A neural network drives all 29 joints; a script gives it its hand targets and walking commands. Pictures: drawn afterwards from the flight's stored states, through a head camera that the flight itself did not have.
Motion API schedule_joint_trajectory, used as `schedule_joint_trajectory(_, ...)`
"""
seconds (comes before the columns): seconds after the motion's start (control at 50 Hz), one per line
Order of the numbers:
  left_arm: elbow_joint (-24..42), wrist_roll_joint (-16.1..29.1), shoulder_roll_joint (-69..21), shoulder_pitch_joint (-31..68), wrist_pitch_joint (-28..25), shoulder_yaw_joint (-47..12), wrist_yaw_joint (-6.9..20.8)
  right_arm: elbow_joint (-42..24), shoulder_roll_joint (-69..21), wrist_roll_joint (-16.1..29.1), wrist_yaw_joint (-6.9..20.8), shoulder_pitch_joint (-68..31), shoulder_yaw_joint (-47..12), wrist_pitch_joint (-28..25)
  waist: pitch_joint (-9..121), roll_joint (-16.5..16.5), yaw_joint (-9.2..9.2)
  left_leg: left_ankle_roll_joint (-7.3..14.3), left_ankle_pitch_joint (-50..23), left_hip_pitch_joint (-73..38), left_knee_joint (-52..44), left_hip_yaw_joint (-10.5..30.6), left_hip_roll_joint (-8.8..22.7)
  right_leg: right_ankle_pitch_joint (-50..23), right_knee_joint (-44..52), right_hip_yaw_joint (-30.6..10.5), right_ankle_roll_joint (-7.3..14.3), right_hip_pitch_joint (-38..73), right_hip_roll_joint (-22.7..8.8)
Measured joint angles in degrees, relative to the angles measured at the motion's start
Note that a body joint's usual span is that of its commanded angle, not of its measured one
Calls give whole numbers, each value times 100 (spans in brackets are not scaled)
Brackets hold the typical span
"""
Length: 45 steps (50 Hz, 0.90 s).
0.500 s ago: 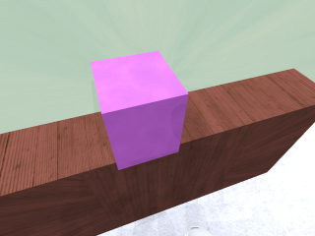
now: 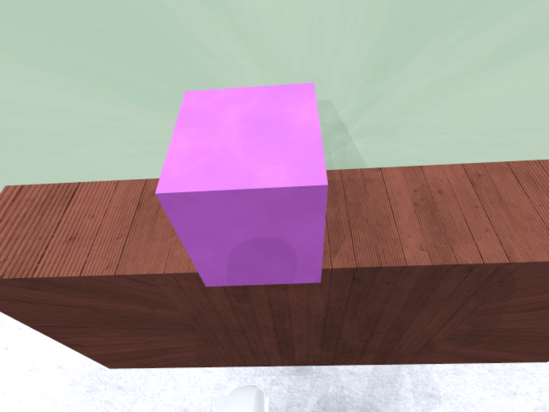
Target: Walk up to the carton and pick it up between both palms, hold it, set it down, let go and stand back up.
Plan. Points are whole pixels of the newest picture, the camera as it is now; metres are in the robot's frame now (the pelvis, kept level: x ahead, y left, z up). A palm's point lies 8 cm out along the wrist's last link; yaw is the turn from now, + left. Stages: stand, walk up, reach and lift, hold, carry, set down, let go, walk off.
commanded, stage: walk up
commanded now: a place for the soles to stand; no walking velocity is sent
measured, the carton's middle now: (256, 191) +0.45 +0.06 +0.06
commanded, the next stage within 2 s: none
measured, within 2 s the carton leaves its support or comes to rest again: neither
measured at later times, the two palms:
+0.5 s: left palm out of the picture -0.04 +0.29 -0.14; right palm out of the picture +0.10 -0.17 -0.13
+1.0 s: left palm out of the picture +0.03 +0.29 -0.13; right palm out of the picture +0.08 -0.17 -0.12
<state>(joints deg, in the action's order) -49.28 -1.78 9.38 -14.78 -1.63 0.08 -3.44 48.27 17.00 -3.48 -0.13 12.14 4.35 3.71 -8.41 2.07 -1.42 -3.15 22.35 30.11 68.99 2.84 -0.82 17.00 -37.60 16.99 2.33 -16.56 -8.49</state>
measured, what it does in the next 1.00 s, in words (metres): steps on the spot: left foot, then right foot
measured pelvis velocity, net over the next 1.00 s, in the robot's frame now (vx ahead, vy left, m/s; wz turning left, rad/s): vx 0.02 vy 0.06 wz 0.09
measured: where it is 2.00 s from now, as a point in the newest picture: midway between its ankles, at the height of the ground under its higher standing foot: outside the picture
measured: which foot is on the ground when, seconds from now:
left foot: up 0.00-0.18, down 0.20-1.00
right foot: down 0.00-0.24, up 0.26-0.48, down 0.50-1.00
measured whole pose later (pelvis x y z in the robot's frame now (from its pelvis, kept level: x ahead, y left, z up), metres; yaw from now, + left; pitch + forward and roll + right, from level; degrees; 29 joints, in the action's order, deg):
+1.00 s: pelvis +0.02 +0.06 +0.01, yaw +5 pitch -2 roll +0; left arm -56.8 -0.7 11.3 -15.7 -1.1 -2.0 -0.2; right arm 60.5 12.2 -0.4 -0.5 12.7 -1.8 -0.2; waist -2.2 -0.7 0.0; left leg 1.1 14.3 12.9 29.0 -4.2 1.0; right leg 15.8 -28.3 0.7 -1.5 -10.8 -2.0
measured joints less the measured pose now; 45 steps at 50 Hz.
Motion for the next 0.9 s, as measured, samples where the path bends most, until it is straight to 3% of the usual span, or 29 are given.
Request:
schedule_joint_trajectory(0.16, 40, -109, 268, -82, 63, 32, 112, -2, -339, 143, 177, -456, -135, -63, -96, -88, -65, 186, 92, -593, -2025, -253, 406, 59, -190, 482, -197, 56, -462)
schedule_joint_trajectory(0.2, 20, -119, 381, -107, 150, 33, 170, -1, -446, 183, 184, -467, -181, -164, -32, -171, -100, 308, -412, -982, -2776, -373, 382, 169, -457, 518, -285, -33, -611)
schedule_joint_trajectory(0.24, -84, -104, 521, -54, 268, 21, 248, 43, -613, 208, 143, -485, -190, -266, -81, -414, -151, 321, -556, -1058, -2786, -470, 187, 413, -771, 319, -321, -125, -813)
schedule_joint_trajectory(0.28, -139, -58, 577, -89, 424, -10, 319, 32, -724, 305, 65, -367, -243, -321, 29, -438, -106, 337, -438, -985, -2618, -410, 145, 1367, -1108, -194, -331, -287, -527)
schedule_joint_trajectory(0.32, -199, 11, 623, -129, 545, -21, 366, 90, -822, 396, -39, -192, -294, -311, 203, -475, 2, 403, -415, -958, -2642, -300, 83, 1835, -1333, -693, -337, -393, -207)
schedule_joint_trajectory(0.4, -319, 70, 580, -261, 479, -39, 376, 256, -860, 327, -143, 15, -343, -223, 404, -542, 28, 442, -556, -1058, -2912, -393, 30, 1542, -1347, -1223, -275, -482, 141)
schedule_joint_trajectory(0.48, -385, 68, 461, -495, 355, -51, 333, 353, -789, 288, -117, 69, -360, -220, 530, -485, 97, 432, -562, -1085, -2982, -534, 46, 1137, -922, -1376, -207, -269, 367)
schedule_joint_trajectory(0.54, -431, 79, 279, -574, 226, -61, 315, 509, -648, 273, -65, 9, -383, -154, 521, -215, 121, 381, -484, -1057, -2847, -497, 172, 199, -319, -1335, -232, -1, 543)
schedule_joint_trajectory(0.68, -581, 158, 16, -636, 152, -154, 352, 794, -503, 231, 52, 115, -469, -307, 616, 25, 139, 355, -831, -1362, -3568, -464, 151, 65, 364, -1382, -303, 272, 609)
schedule_joint_trajectory(0.9, -683, 129, 183, -240, 56, -160, 350, 1187, -518, 291, -36, 136, -614, -394, 600, -252, 132, 383, -852, -1643, -3976, -618, 192, -131, 885, -1545, -341, 528, 668)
